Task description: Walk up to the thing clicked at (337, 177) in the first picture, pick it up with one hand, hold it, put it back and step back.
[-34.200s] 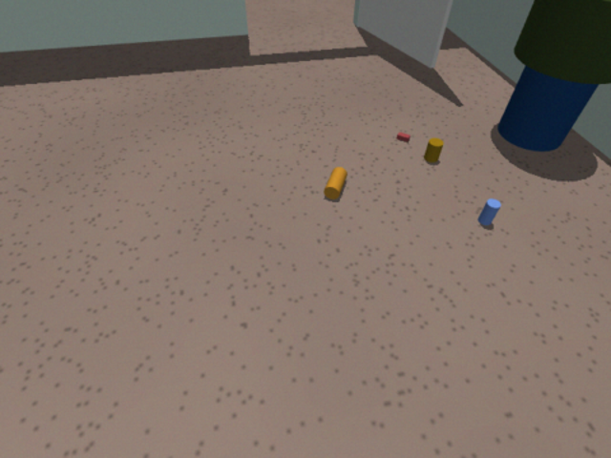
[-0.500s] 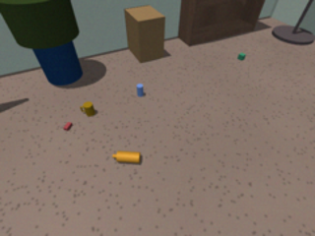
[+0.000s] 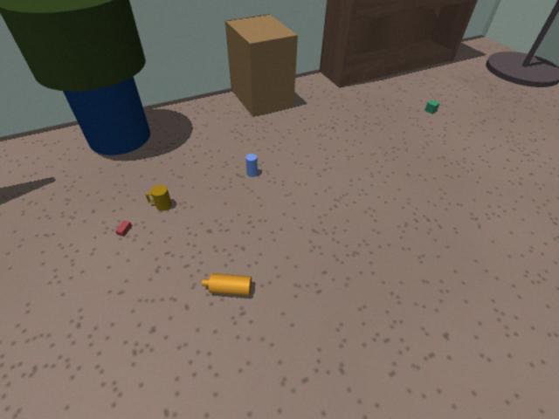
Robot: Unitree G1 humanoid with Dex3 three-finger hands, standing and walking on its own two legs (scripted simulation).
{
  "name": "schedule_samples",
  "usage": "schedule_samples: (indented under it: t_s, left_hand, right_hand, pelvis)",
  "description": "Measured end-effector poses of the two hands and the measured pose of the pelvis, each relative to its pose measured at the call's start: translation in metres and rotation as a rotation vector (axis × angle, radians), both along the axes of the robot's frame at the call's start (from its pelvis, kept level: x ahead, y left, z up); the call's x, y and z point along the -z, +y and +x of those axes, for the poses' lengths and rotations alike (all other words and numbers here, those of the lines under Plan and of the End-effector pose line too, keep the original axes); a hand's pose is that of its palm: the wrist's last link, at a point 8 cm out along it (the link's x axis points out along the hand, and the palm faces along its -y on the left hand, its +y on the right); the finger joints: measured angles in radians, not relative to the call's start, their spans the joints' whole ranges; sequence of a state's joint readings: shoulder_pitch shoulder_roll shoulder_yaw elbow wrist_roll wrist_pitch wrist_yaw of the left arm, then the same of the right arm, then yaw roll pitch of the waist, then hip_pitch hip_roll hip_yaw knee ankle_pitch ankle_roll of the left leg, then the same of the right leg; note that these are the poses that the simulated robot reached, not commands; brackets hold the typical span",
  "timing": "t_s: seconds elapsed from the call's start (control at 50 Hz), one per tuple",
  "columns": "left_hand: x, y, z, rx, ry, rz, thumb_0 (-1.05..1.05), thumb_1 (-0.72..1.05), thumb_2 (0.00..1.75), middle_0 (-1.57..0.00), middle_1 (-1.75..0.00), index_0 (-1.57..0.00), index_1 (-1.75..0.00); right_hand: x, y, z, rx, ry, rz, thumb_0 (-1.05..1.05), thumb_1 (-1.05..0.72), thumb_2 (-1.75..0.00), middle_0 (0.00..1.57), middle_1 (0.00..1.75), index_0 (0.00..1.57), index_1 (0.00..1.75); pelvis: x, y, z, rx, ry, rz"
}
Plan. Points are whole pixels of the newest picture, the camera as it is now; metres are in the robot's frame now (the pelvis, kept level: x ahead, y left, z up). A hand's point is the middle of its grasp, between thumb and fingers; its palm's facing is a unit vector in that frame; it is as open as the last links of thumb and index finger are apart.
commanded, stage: walk up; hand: left
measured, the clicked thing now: (226, 284) +0.75 +0.23 -0.74
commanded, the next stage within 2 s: stand in 0.34 s
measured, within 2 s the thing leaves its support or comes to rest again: neither
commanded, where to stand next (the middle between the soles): +0.36 -0.01 m, yaw -3 degrees
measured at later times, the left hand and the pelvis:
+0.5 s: hand out of the picture +0.10 +0.25 -0.15, palm faces -0.01 -0.94 -0.33, open 7.4 cm; pelvis +0.00 +0.00 +0.01, yaw +0 degrees
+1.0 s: hand out of the picture +0.05 +0.25 -0.15, palm faces -0.02 -0.94 -0.35, open 7.4 cm; pelvis -0.01 +0.00 +0.01, yaw +0 degrees
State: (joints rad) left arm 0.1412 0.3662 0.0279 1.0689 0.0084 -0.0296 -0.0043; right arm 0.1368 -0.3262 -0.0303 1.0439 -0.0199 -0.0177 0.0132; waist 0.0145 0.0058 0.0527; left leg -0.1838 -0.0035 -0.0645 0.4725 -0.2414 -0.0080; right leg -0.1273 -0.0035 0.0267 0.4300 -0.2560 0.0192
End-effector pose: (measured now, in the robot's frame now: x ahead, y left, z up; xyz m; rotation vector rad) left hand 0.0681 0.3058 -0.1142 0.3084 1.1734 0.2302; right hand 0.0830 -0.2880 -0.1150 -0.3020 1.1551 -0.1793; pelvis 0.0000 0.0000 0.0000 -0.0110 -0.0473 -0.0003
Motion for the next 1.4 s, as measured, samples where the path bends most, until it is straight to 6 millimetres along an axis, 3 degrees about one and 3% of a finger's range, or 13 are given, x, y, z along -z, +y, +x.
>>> schedule_samples:
  t_s: [0.18, 0.36, 0.62, 1.0, 1.2, 1.4]
  left_hand:
    - [-0.001, -0.006, 0.022, 0.006, -0.024, -0.004, 0.01, 0.90, 0.90, -0.21, -0.30, -0.20, -0.30]
    - [0.001, -0.007, 0.029, 0.010, -0.018, -0.017, 0.01, 0.90, 0.90, -0.21, -0.30, -0.20, -0.30]
    - [-0.001, -0.007, 0.011, 0.021, 0.043, -0.018, 0.01, 0.90, 0.90, -0.21, -0.30, -0.20, -0.30]
    - [-0.002, -0.010, -0.026, 0.010, 0.092, -0.007, 0.01, 0.90, 0.90, -0.21, -0.30, -0.20, -0.30]
    - [-0.001, -0.015, -0.026, 0.018, 0.094, -0.009, 0.01, 0.90, 0.90, -0.21, -0.30, -0.20, -0.30]
    - [-0.004, -0.015, -0.016, 0.019, 0.055, -0.021, 0.01, 0.90, 0.90, -0.21, -0.30, -0.20, -0.30]
  right_hand:
    - [-0.005, -0.008, 0.022, 0.006, -0.024, -0.020, 0.01, -0.90, -0.89, 0.20, 0.30, 0.20, 0.30]
    - [-0.007, -0.005, 0.020, 0.015, -0.001, -0.024, 0.01, -0.91, -0.89, 0.20, 0.30, 0.20, 0.30]
    - [-0.006, -0.003, 0.003, 0.018, 0.024, -0.016, 0.01, -0.90, -0.89, 0.20, 0.30, 0.20, 0.30]
    - [0.000, -0.015, -0.033, 0.025, 0.083, -0.013, 0.01, -0.90, -0.89, 0.20, 0.30, 0.20, 0.30]
    - [0.001, -0.019, -0.039, 0.029, 0.100, -0.014, 0.01, -0.90, -0.89, 0.20, 0.30, 0.20, 0.30]
    - [-0.002, -0.023, -0.033, 0.019, 0.085, -0.010, 0.01, -0.90, -0.89, 0.20, 0.30, 0.20, 0.30]
  pelvis:
    - [-0.001, -0.001, 0.006, 0.001, -0.002, 0.005]
    - [-0.003, 0.001, 0.009, 0.003, -0.003, 0.005]
    - [-0.007, 0.002, -0.001, 0.008, -0.008, 0.011]
    - [-0.007, -0.005, -0.014, 0.004, -0.008, 0.012]
    - [-0.007, -0.008, -0.014, 0.003, -0.002, 0.010]
    - [-0.007, -0.010, -0.006, 0.005, 0.004, 0.009]
